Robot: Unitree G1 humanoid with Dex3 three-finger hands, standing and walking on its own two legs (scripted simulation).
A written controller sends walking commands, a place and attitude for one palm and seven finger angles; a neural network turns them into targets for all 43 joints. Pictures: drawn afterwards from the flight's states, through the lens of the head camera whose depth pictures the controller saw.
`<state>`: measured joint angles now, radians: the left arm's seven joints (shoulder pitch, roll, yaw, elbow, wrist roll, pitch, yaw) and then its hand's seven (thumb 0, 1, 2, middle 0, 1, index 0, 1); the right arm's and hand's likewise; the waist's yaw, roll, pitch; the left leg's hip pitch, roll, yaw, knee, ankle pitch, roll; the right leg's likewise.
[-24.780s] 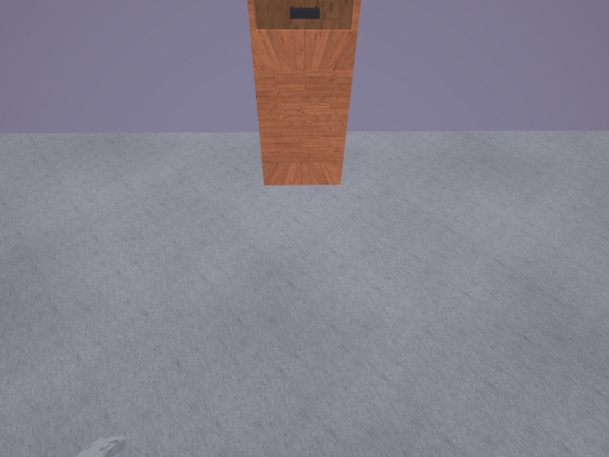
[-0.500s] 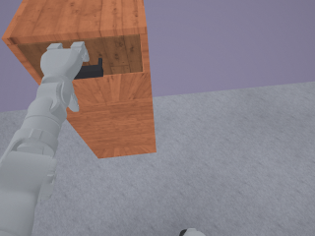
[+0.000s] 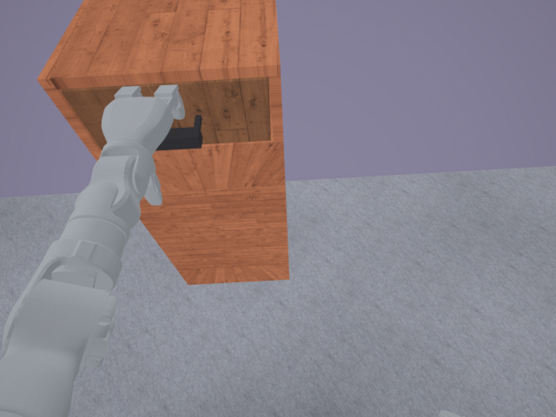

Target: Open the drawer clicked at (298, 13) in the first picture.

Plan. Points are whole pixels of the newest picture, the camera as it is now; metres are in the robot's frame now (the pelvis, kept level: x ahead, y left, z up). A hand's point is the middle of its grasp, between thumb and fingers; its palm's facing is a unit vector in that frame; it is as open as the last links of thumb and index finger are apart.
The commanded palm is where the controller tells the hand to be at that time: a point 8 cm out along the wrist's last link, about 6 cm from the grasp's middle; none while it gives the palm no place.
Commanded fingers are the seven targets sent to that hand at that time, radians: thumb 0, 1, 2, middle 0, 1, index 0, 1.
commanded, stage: re-aim the fingers above the handle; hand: left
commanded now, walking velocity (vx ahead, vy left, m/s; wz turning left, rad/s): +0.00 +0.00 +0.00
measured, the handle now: (173, 130) +0.57 +0.19 +0.05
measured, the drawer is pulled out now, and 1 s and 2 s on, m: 0.00 0.00 0.00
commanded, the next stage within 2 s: lower the fingers behind the handle in 1.88 s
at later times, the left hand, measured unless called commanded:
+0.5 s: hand (139, 137) +0.49 +0.21 +0.12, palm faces +0.09 +0.04 -1.00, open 13.8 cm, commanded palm +0.46 +0.21 +0.16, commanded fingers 0.00 -0.50 0.30 -0.30 -1.20 -0.30 -1.20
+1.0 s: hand (139, 124) +0.51 +0.21 +0.12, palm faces +0.10 +0.09 -0.99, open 13.8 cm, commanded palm +0.47 +0.19 +0.16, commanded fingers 0.00 -0.50 0.30 -0.30 -1.20 -0.30 -1.20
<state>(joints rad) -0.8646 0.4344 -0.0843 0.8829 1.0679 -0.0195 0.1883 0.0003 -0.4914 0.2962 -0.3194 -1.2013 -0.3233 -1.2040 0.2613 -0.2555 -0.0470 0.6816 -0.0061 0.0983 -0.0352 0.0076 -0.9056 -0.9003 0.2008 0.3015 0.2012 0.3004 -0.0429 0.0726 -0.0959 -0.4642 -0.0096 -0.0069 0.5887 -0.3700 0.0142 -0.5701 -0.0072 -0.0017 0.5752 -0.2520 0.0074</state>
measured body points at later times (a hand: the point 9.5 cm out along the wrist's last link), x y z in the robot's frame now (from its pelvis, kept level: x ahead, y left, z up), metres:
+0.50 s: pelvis -0.02 +0.00 +0.00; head +0.06 -0.03 +0.44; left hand +0.48 +0.20 +0.17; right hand +0.03 -0.28 -0.14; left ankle -0.06 +0.11 -0.73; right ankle +0.01 -0.13 -0.73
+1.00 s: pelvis -0.02 +0.01 +0.00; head +0.07 -0.02 +0.44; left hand +0.50 +0.20 +0.17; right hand +0.01 -0.26 -0.15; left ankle -0.06 +0.11 -0.73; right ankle +0.01 -0.13 -0.73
